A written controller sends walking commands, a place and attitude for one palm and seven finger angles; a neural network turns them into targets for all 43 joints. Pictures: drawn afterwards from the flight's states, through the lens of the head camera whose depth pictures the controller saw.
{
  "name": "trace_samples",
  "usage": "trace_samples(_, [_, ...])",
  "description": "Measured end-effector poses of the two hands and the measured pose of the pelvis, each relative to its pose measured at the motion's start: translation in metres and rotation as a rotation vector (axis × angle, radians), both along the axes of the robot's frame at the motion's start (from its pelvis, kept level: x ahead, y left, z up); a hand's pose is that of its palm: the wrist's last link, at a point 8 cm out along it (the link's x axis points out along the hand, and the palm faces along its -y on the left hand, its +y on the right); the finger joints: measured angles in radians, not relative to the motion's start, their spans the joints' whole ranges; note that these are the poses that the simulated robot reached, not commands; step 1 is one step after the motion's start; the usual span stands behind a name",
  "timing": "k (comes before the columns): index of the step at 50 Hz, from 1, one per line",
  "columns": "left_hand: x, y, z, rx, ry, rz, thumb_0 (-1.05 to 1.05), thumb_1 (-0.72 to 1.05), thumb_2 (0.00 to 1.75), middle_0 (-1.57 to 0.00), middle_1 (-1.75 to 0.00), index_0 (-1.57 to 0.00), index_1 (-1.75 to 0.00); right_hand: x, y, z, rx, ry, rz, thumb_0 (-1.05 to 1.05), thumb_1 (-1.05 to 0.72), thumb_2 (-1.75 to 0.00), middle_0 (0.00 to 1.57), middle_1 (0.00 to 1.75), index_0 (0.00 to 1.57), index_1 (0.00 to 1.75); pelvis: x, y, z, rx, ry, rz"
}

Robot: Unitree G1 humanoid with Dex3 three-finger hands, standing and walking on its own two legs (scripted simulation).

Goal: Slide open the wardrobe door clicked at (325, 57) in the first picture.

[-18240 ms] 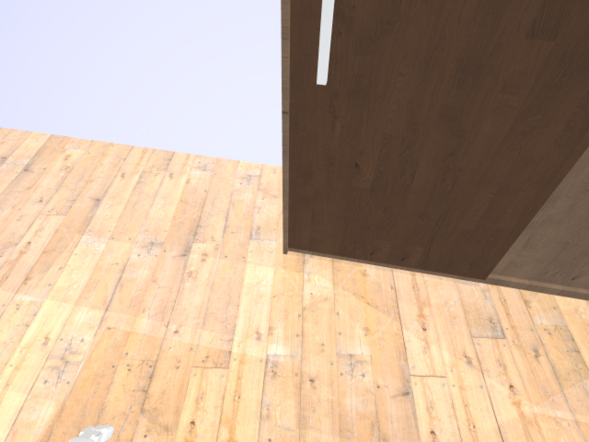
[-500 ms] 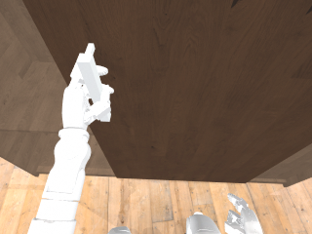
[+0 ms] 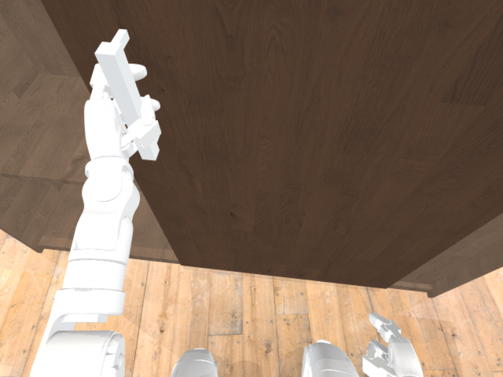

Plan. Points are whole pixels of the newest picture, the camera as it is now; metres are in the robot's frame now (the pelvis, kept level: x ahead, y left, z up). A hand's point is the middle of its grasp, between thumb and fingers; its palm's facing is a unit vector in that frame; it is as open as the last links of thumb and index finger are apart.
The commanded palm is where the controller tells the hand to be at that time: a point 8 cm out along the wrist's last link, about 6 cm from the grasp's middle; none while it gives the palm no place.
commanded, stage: step sideways, sliding the door along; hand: left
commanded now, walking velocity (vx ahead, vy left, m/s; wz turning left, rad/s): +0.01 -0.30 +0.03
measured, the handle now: (137, 102) +0.44 +0.25 +0.15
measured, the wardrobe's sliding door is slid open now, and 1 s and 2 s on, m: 0.59 0.59 0.59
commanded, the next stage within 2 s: stop walking and hold the door there in 0.38 s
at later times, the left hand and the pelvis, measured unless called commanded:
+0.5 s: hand (158, 120) +0.41 +0.21 +0.15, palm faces +0.62 -0.78 -0.07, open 7.1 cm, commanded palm +0.36 +0.23 +0.13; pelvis +0.06 -0.13 +0.01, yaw +4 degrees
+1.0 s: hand (147, 122) +0.40 +0.22 +0.15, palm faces +0.69 -0.67 -0.28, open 6.9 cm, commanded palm +0.35 +0.24 +0.13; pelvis +0.07 -0.18 -0.01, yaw +1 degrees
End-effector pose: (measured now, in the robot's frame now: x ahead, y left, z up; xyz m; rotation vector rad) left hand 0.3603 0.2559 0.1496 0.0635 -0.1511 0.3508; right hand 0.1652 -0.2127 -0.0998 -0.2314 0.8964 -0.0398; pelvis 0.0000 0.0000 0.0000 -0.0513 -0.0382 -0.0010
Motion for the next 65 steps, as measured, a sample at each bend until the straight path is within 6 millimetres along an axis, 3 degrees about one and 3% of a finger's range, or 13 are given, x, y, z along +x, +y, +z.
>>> trace_samples(5, [-0.002,-0.005,0.001,0.009,0.033,0.092,-0.01,0.73,0.85,-0.39,-1.4,-0.16,-1.35,0.011,-0.022,-0.004,0.038,0.014,0.066,0.01,-0.9,-0.9,0.2,0.3,0.21,0.3,0.009,-0.042,0.001,-0.019,0.005,0.025])
trace_samples(10, [-0.003,-0.012,0.001,0.062,0.029,0.219,-0.02,0.71,0.85,-0.41,-1.39,-0.1,-1.37,0.039,-0.061,-0.024,0.066,-0.016,0.097,0.01,-0.9,-0.9,0.2,0.3,0.21,0.3,0.021,-0.086,-0.016,-0.001,0.007,0.064])
trace_samples(17, [-0.003,-0.016,-0.001,0.036,-0.014,0.27,-0.01,0.71,0.85,-0.41,-1.36,-0.06,-1.37,0.068,-0.112,-0.016,-0.071,-0.022,0.055,0.01,-0.91,-0.9,0.2,0.3,0.21,0.3,0.037,-0.094,-0.013,0.003,0.037,0.107])
trace_samples(25, [-0.003,-0.02,-0.001,0.041,0.0,0.319,-0.01,0.72,0.85,-0.35,-1.37,-0.06,-1.31,0.094,-0.123,0.017,-0.027,-0.041,0.133,0.01,-0.91,-0.9,0.2,0.3,0.2,0.3,0.059,-0.128,0.009,-0.039,-0.002,0.074])
trace_samples(27, [-0.004,-0.016,-0.001,0.111,0.016,0.319,-0.04,0.69,0.84,-0.36,-1.36,-0.07,-1.31,0.103,-0.127,0.02,-0.009,-0.056,0.131,0.01,-0.91,-0.9,0.2,0.3,0.2,0.3,0.068,-0.139,0.01,-0.038,0.002,0.055])
trace_samples(30, [-0.007,-0.012,0.004,0.24,0.084,0.352,-0.11,0.63,0.8,-0.39,-1.37,-0.12,-1.31,0.116,-0.14,0.017,0.035,-0.113,0.105,0.01,-0.9,-0.9,0.2,0.3,0.21,0.3,0.084,-0.159,0.005,-0.029,0.005,0.028])
trace_samples(33, [-0.008,-0.013,0.007,0.317,0.13,0.416,-0.17,0.59,0.78,-0.4,-1.35,-0.15,-1.31,0.13,-0.163,0.002,0.065,-0.17,0.083,0.0,-0.9,-0.9,0.2,0.3,0.21,0.3,0.097,-0.179,-0.013,0.028,0.006,0.022])
trace_samples(36, [-0.009,-0.015,0.01,0.345,0.184,0.473,-0.21,0.57,0.77,-0.42,-1.36,-0.19,-1.32,0.135,-0.192,-0.009,0.049,-0.192,0.002,0.0,-0.9,-0.9,0.21,0.3,0.21,0.3,0.096,-0.182,-0.015,0.048,0.012,0.007])
trace_samples(39, [-0.01,-0.016,0.013,0.33,0.218,0.499,-0.21,0.56,0.76,-0.43,-1.37,-0.22,-1.32,0.123,-0.218,-0.011,0.016,-0.178,-0.068,0.0,-0.9,-0.9,0.2,0.3,0.21,0.3,0.092,-0.182,-0.011,0.071,0.009,0.0])
trace_samples(43, [-0.009,-0.017,0.014,0.288,0.226,0.507,-0.18,0.55,0.77,-0.41,-1.37,-0.26,-1.32,0.092,-0.242,-0.004,-0.046,-0.129,-0.116,0.01,-0.91,-0.9,0.2,0.3,0.2,0.3,0.086,-0.184,-0.005,0.089,0.007,0.006])
trace_samples(50, [-0.009,-0.012,0.009,0.206,0.151,0.448,-0.15,0.54,0.78,-0.38,-1.39,-0.29,-1.29,0.024,-0.259,0.011,-0.169,-0.061,-0.155,0.01,-0.91,-0.9,0.2,0.3,0.2,0.3,0.07,-0.175,-0.007,0.059,0.01,0.012])
trace_samples(57, [-0.011,-0.01,0.009,0.171,0.149,0.389,-0.13,0.58,0.75,-0.33,-1.38,-0.27,-1.27,-0.035,-0.235,0.019,-0.164,-0.023,-0.221,0.01,-0.91,-0.9,0.2,0.3,0.2,0.3,0.048,-0.162,0.001,0.033,0.001,-0.028])
trace_samples(65, [-0.012,-0.012,0.013,0.157,0.203,0.381,-0.12,0.61,0.73,-0.3,-1.34,-0.24,-1.3,-0.081,-0.209,0.001,-0.084,0.021,-0.239,0.01,-0.9,-0.9,0.2,0.3,0.21,0.3,0.02,-0.16,0.001,0.027,0.014,-0.071])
